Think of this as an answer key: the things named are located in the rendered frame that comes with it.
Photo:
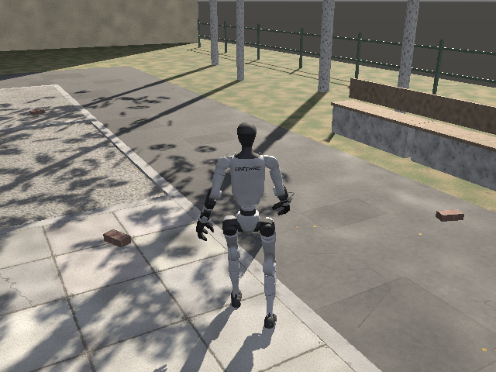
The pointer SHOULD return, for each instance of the right robot hand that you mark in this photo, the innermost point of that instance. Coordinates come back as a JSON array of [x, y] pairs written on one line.
[[284, 211]]

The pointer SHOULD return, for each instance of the right robot upper arm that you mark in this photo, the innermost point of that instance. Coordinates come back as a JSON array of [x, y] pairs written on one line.
[[275, 173]]

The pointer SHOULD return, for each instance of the left robot upper arm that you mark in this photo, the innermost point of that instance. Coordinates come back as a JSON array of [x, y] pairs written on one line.
[[218, 177]]

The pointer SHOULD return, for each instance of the left robot hand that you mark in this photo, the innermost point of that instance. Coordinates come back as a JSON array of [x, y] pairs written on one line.
[[200, 229]]

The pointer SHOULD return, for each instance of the robot left forearm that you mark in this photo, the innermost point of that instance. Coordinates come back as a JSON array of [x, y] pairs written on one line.
[[207, 208]]

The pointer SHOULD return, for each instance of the robot right forearm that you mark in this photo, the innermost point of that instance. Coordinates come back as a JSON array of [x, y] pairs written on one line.
[[284, 198]]

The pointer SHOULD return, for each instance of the left robot foot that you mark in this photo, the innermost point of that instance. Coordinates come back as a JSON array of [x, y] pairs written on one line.
[[236, 301]]

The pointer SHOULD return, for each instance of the robot left shin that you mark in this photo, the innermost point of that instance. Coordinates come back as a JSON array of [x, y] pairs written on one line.
[[234, 274]]

